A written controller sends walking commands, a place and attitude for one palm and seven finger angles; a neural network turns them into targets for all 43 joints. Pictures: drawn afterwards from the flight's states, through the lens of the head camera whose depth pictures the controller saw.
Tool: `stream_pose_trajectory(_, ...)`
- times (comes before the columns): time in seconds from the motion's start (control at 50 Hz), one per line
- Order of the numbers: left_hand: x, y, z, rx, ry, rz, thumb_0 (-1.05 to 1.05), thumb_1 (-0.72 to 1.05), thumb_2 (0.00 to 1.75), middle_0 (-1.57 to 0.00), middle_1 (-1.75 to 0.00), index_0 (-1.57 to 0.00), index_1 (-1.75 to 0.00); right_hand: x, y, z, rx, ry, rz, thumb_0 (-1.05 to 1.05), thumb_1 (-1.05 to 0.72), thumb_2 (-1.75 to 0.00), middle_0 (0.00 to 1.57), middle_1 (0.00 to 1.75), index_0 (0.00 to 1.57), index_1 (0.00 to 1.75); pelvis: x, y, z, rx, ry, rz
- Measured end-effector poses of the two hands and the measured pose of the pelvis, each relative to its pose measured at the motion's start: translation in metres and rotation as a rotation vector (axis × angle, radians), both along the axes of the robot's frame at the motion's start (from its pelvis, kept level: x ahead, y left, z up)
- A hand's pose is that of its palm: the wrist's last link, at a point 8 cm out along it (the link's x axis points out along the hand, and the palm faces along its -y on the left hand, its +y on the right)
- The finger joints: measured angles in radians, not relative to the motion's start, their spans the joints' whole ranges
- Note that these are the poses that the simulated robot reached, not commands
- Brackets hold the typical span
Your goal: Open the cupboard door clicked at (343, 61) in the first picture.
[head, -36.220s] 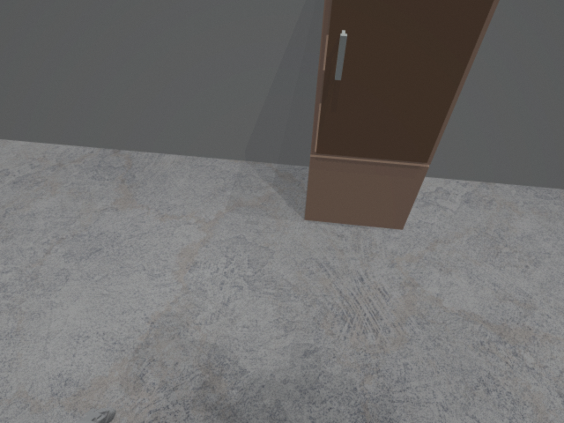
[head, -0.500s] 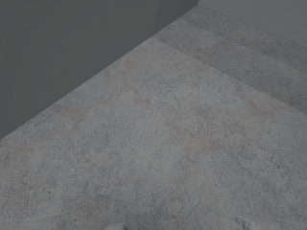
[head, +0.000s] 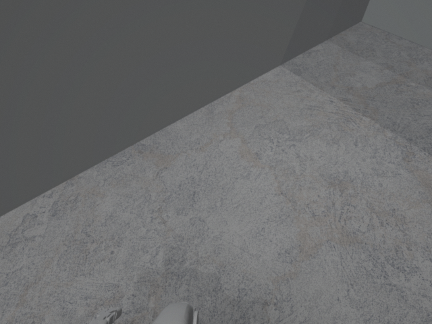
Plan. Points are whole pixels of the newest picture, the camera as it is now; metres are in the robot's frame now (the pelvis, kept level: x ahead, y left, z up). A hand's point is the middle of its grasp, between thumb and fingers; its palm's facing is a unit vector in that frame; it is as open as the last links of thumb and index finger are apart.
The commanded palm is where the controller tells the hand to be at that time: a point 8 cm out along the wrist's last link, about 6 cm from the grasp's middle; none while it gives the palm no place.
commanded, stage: turn to face it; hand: left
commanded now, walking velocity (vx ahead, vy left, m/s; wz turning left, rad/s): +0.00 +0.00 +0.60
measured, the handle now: out of the picture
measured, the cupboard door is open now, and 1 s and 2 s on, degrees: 42 42 42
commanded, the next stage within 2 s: none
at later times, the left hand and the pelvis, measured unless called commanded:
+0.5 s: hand out of the picture +0.03 +0.25 -0.17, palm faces +0.32 -0.91 -0.25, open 7.4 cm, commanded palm none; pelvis +0.01 +0.02 +0.00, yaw +17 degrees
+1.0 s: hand out of the picture -0.02 +0.16 -0.16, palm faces +0.59 -0.77 -0.22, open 7.4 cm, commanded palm none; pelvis +0.04 -0.03 +0.00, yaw +37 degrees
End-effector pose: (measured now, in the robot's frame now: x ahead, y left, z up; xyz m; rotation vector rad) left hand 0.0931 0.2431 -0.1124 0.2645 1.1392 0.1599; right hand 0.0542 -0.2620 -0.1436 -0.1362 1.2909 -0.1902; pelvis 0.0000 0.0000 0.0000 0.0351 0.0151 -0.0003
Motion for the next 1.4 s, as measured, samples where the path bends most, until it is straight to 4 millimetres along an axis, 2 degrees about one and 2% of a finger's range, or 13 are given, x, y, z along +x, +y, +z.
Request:
stream_pose_trajectory(0.14, -0.041, -0.007, -0.012, -0.051, 0.053, 0.124, 0.00, 0.91, 0.90, -0.20, -0.30, -0.20, -0.30, 0.045, 0.004, 0.013, -0.022, -0.005, 0.128, 0.01, -0.91, -0.90, 0.19, 0.30, 0.20, 0.30, 0.007, -0.004, 0.004, 0.006, -0.003, 0.098)
stream_pose_trajectory(0.26, -0.088, 0.021, -0.041, -0.079, 0.121, 0.250, 0.00, 0.91, 0.90, -0.20, -0.30, -0.20, -0.30, 0.104, 0.036, 0.016, -0.061, -0.102, 0.270, 0.01, -0.91, -0.90, 0.19, 0.30, 0.20, 0.30, 0.011, 0.012, -0.013, -0.024, -0.008, 0.180)
stream_pose_trajectory(0.32, -0.103, 0.035, -0.049, -0.075, 0.166, 0.296, 0.00, 0.91, 0.90, -0.20, -0.30, -0.20, -0.30, 0.120, 0.051, 0.021, -0.074, -0.151, 0.320, 0.01, -0.91, -0.90, 0.19, 0.30, 0.20, 0.30, 0.009, 0.017, -0.015, -0.025, -0.008, 0.208)
stream_pose_trajectory(0.5, -0.082, 0.050, -0.021, -0.053, 0.047, 0.364, 0.00, 0.91, 0.90, -0.20, -0.30, -0.19, -0.30, 0.116, 0.061, 0.031, -0.076, -0.094, 0.394, 0.00, -0.91, -0.90, 0.20, 0.30, 0.20, 0.30, 0.013, 0.015, 0.003, -0.057, -0.003, 0.303)
stream_pose_trajectory(0.68, -0.057, 0.022, -0.007, -0.004, -0.055, 0.408, 0.00, 0.90, 0.90, -0.20, -0.30, -0.19, -0.30, 0.120, 0.031, 0.006, -0.029, -0.016, 0.426, 0.01, -0.91, -0.90, 0.20, 0.30, 0.21, 0.30, 0.027, -0.019, -0.004, -0.039, 0.006, 0.414)
stream_pose_trajectory(0.74, -0.065, 0.006, -0.004, 0.016, -0.058, 0.434, 0.00, 0.90, 0.90, -0.20, -0.30, -0.20, -0.30, 0.131, 0.021, -0.003, -0.020, 0.002, 0.448, 0.01, -0.91, -0.90, 0.20, 0.30, 0.20, 0.30, 0.030, -0.028, -0.007, -0.030, -0.002, 0.456)
stream_pose_trajectory(0.84, -0.092, -0.021, -0.002, -0.014, -0.008, 0.520, 0.00, 0.90, 0.90, -0.20, -0.30, -0.20, -0.30, 0.155, 0.021, 0.004, -0.019, 0.014, 0.512, 0.01, -0.91, -0.90, 0.20, 0.30, 0.20, 0.30, 0.037, -0.034, 0.001, -0.011, -0.011, 0.534)
stream_pose_trajectory(0.92, -0.117, -0.038, -0.008, -0.054, 0.021, 0.597, 0.00, 0.90, 0.90, -0.20, -0.30, -0.20, -0.30, 0.176, 0.036, 0.012, -0.028, 0.010, 0.589, 0.01, -0.91, -0.90, 0.19, 0.30, 0.20, 0.30, 0.040, -0.034, 0.004, 0.000, -0.009, 0.594)
stream_pose_trajectory(1.0, -0.152, -0.047, -0.021, -0.091, 0.058, 0.684, 0.00, 0.90, 0.90, -0.20, -0.30, -0.20, -0.30, 0.202, 0.069, 0.016, -0.038, -0.026, 0.689, 0.01, -0.91, -0.90, 0.19, 0.30, 0.20, 0.30, 0.038, -0.027, 0.001, -0.006, -0.012, 0.649)
stream_pose_trajectory(1.1, -0.204, -0.045, -0.049, -0.134, 0.122, 0.795, 0.00, 0.90, 0.90, -0.20, -0.30, -0.20, -0.30, 0.230, 0.124, 0.019, -0.046, -0.143, 0.810, 0.01, -0.91, -0.90, 0.19, 0.30, 0.20, 0.30, 0.029, -0.010, -0.016, -0.024, -0.015, 0.716)
stream_pose_trajectory(1.16, -0.223, -0.038, -0.051, -0.135, 0.165, 0.839, 0.00, 0.90, 0.90, -0.20, -0.30, -0.20, -0.30, 0.233, 0.145, 0.027, -0.045, -0.187, 0.856, 0.01, -0.91, -0.90, 0.19, 0.30, 0.20, 0.30, 0.026, -0.005, -0.014, -0.030, -0.017, 0.738)
stream_pose_trajectory(1.28, -0.220, -0.014, -0.031, -0.097, 0.090, 0.887, 0.01, 0.90, 0.90, -0.20, -0.30, -0.19, -0.30, 0.225, 0.160, 0.037, -0.055, -0.161, 0.912, 0.00, -0.91, -0.90, 0.20, 0.30, 0.20, 0.30, 0.025, 0.001, 0.001, -0.060, -0.018, 0.801)
stream_pose_trajectory(1.4, -0.198, -0.002, -0.016, -0.053, 0.001, 0.910, 0.00, 0.90, 0.90, -0.20, -0.30, -0.19, -0.30, 0.219, 0.155, 0.031, -0.048, -0.087, 0.941, 0.01, -0.91, -0.90, 0.20, 0.30, 0.20, 0.30, 0.034, -0.002, 0.006, -0.068, -0.017, 0.867)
